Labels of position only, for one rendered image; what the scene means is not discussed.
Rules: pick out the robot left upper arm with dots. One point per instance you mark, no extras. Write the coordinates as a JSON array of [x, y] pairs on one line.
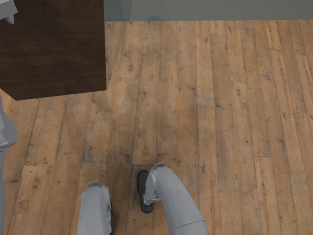
[[8, 137]]

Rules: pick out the left robot thigh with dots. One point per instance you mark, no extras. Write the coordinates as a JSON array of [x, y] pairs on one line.
[[95, 204]]

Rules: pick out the cabinet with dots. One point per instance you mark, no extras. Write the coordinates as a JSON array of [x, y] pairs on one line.
[[53, 48]]

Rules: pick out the left robot hand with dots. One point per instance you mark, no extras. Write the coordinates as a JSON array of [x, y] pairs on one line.
[[7, 10]]

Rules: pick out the robot right foot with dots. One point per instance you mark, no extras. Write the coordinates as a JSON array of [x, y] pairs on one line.
[[141, 187]]

